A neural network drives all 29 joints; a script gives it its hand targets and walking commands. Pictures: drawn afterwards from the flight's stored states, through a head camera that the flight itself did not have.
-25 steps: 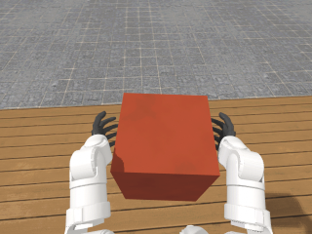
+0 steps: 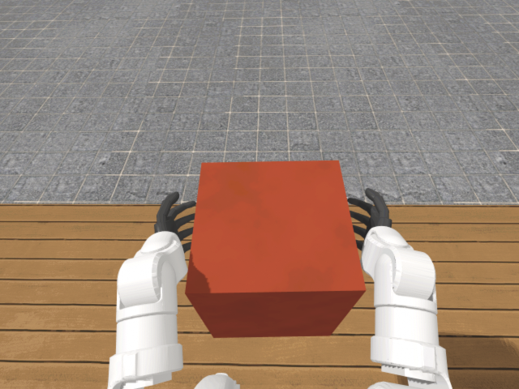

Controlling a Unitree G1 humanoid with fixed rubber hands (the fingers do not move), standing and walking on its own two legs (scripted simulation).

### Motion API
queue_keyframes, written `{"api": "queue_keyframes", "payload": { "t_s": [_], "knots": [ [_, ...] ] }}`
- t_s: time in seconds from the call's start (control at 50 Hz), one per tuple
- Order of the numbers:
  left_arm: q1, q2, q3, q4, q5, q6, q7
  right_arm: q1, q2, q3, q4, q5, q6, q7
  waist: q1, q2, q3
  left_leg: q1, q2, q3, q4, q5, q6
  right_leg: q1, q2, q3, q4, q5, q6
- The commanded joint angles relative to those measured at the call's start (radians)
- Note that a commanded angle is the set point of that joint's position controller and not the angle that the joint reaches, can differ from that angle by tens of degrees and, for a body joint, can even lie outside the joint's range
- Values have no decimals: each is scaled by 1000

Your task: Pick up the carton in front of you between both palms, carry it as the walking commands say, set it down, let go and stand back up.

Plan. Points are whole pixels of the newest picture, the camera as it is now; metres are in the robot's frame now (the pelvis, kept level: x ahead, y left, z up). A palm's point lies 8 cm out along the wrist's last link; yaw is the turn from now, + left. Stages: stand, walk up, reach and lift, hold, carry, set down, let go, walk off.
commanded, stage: carry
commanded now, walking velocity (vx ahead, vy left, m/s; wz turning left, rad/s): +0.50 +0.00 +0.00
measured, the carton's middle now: (271, 256) +0.33 +0.01 +0.00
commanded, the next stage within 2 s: none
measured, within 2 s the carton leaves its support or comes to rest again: neither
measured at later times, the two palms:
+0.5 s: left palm (191, 123) +0.63 +0.19 +0.04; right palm (333, 129) +0.61 -0.11 +0.04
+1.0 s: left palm (219, 73) +0.90 +0.17 +0.00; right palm (328, 71) +0.92 -0.14 +0.00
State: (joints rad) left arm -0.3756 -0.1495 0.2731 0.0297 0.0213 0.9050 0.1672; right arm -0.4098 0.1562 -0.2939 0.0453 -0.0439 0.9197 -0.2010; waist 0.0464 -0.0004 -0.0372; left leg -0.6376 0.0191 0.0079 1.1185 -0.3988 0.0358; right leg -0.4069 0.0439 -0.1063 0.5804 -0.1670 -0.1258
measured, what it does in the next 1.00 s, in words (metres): goes down: left foot 0.03 m lower, then right foot 0.03 m lower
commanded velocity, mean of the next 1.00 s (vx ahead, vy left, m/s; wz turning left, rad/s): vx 0.50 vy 0.00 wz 0.00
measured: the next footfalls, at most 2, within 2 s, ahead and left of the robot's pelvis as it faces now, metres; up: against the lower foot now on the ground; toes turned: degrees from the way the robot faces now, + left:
left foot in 0.28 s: +0.34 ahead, +0.11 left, -0.03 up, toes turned +2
right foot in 0.80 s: +0.64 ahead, -0.05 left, -0.07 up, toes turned -4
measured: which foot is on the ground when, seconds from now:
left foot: up 0.00-0.26, down 0.28-0.80, up 0.82-1.00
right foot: down 0.00-0.28, up 0.30-0.78, down 0.80-1.00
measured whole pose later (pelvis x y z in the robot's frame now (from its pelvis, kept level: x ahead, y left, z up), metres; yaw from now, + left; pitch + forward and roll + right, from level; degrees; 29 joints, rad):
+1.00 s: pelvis +0.58 +0.01 -0.07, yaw +0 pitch +5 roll +1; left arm -0.38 -0.15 0.28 0.04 0.03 0.92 0.17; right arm -0.42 0.16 -0.30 0.06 -0.05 0.93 -0.20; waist 0.04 0.00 -0.05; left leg -0.61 0.01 0.01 1.15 -0.41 0.04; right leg -0.42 0.04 -0.11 0.58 -0.15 -0.13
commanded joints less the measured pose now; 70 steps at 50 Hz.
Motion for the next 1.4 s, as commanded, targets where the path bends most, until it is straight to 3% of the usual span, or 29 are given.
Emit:
{"api": "queue_keyframes", "payload": {
  "t_s": [0.0, 0.1, 0.18, 0.24, 0.26, 0.28, 0.3, 0.32, 0.38, 0.46, 0.58, 0.68, 0.72, 0.76, 0.78, 0.8, 0.82, 0.84, 0.9, 0.96, 1.02, 1.12, 1.2, 1.26, 1.28, 1.3, 1.32, 1.34, 1.38],
  "knots": [
    [-686, -776, -669, -170, -204, -59, -5, -591, 761, 606, -115, 124, -62, -6, 5, -93, -442, -106, 31, -1, -113, 105, -13, 425, -296, 352, -171, 383, -131],
    [-606, -705, -671, -207, -208, -57, 12, -551, 683, 609, -178, 136, -62, -13, 43, -106, -419, -101, 3, 41, -340, 339, 2, 518, -220, 243, -102, 561, -77],
    [-549, -654, -651, -184, -175, -28, 26, -507, 625, 587, -167, 120, -26, -11, 73, -107, -357, 0, -44, 90, -590, 471, 18, 529, -179, 192, -39, 536, -44],
    [-544, -645, -638, -148, -151, 2, 33, -463, 598, 551, -119, 98, 0, -11, -9, -85, -377, 349, -68, 137, -750, 577, 57, 394, -144, 103, 171, 572, 21],
    [-560, -640, -634, -137, -145, 10, 35, -444, 586, 537, -99, 88, 8, -12, -51, -39, -423, 553, 2, 75, -698, 613, 57, 249, -117, 73, 331, 408, 48],
    [-566, -637, -625, -124, -141, 20, 38, -425, 559, 520, -85, 81, 16, -12, -43, 75, -481, 773, 210, -155, -551, 921, 61, 13, -72, 66, 510, -113, 78],
    [-548, -655, -616, -93, -147, 33, 38, -467, 536, 512, -76, 69, 18, -28, -101, 313, -585, 1030, 387, -503, -554, 824, 264, -286, 54, 90, 785, -453, 111],
    [-580, -656, -617, -110, -162, 36, 40, -431, 572, 515, -56, 77, 20, -31, -105, 259, -562, 984, 365, -595, -617, 525, 282, -389, 13, 136, 844, -436, 86],
    [-649, -745, -575, -78, -138, 28, 34, -602, 708, 593, -117, 153, 4, 5, -94, 35, -415, 700, 277, -426, -687, 464, 217, -368, -66, 143, 701, -298, 81],
    [-650, -778, -568, -67, -96, -5, 26, -700, 786, 661, -167, 215, -38, 34, -75, 88, -423, 619, 233, -298, -720, 500, 209, -315, -89, 114, 536, -198, 106],
    [-617, -716, -585, -146, -110, -35, 35, -626, 734, 680, -211, 227, -58, 24, -118, 102, -422, 750, 176, -170, -660, 827, 171, -369, -84, 74, 275, 51, 101],
    [-552, -646, -568, -147, -95, -10, 39, -543, 682, 670, -181, 201, -32, 11, -155, 99, -362, 783, 104, -95, -598, 838, 135, -265, -23, 3, -32, 255, 70],
    [-529, -621, -549, -127, -80, 5, 38, -524, 674, 666, -149, 184, -20, 5, -128, 110, -348, 728, 102, -70, -538, 810, 109, -114, -12, -4, -140, 320, 42],
    [-496, -600, -523, -90, -61, 17, 38, -521, 677, 658, -119, 170, -8, 0, -53, 84, -398, 610, 66, 12, -328, 806, 56, 191, -6, -40, -215, 377, 24],
    [-481, -595, -511, -75, -51, 23, 37, -535, 674, 651, -112, 165, -3, -4, -15, 10, -449, 423, 36, 32, -142, 523, 32, 411, -120, 74, -142, 482, 24],
    [-489, -568, -491, -55, -43, 27, 40, -545, 694, 647, -97, 160, 7, -5, -21, -174, -532, 122, -35, 31, 49, -115, 5, 706, -383, 389, 55, 823, -57],
    [-488, -561, -493, -37, -53, 25, 49, -524, 685, 632, -79, 156, 14, -6, 22, -303, -611, -111, -121, -2, 303, -239, -17, 818, -479, 671, -46, 458, -216],
    [-466, -607, -510, -25, -62, 24, 47, -561, 701, 631, -88, 164, 14, -7, 30, -204, -559, -172, -67, -35, 302, -178, 5, 735, -420, 682, -108, 221, -197],
    [-653, -758, -596, -97, -138, 0, 11, -624, 785, 598, -77, 138, -6, -1, 0, -39, -438, -121, 7, -43, 143, -49, 12, 454, -338, 498, -167, 193, -125],
    [-734, -809, -650, -140, -188, -35, -11, -621, 803, 601, -77, 124, -34, 4, -13, -70, -432, -54, 28, -21, 7, 12, -1, 354, -307, 407, -200, 194, -124],
    [-691, -790, -664, -149, -196, -55, -10, -594, 776, 605, -96, 115, -58, -2, 4, -91, -434, -103, 37, 1, -123, 121, -15, 416, -295, 343, -185, 372, -129],
    [-617, -727, -670, -188, -202, -63, 7, -562, 706, 614, -163, 133, -68, -9, 42, -102, -412, -98, 7, 42, -351, 355, 1, 515, -219, 235, -117, 547, -74],
    [-562, -663, -653, -183, -177, -38, 26, -521, 634, 594, -171, 126, -36, -11, 72, -103, -355, 8, -39, 87, -602, 493, 19, 530, -180, 186, -54, 514, -40],
    [-546, -642, -639, -155, -155, -7, 36, -468, 594, 556, -130, 105, -8, -14, -7, -84, -380, 349, -63, 136, -761, 593, 55, 408, -144, 101, 159, 561, 23],
    [-561, -634, -635, -146, -150, 3, 38, -447, 579, 541, -111, 95, 1, -15, -50, -40, -425, 553, 1, 81, -711, 622, 54, 267, -117, 69, 319, 407, 51],
    [-566, -627, -626, -136, -147, 14, 42, -425, 550, 523, -98, 89, 10, -16, -43, 71, -483, 775, 202, -134, -563, 928, 54, 33, -75, 65, 493, -98, 80],
    [-548, -643, -618, -106, -154, 28, 43, -467, 522, 512, -91, 74, 13, -33, -102, 314, -592, 1066, 397, -493, -546, 861, 273, -298, 51, 87, 783, -457, 117],
    [-573, -638, -618, -128, -170, 34, 45, -427, 555, 515, -72, 83, 16, -36, -110, 260, -582, 1017, 372, -591, -612, 544, 287, -396, 12, 131, 846, -438, 91],
    [-645, -703, -594, -115, -166, 33, 43, -524, 645, 557, -105, 129, 15, -16, -109, 73, -467, 818, 295, -475, -679, 437, 229, -395, -47, 136, 762, -330, 80]
  ]
}}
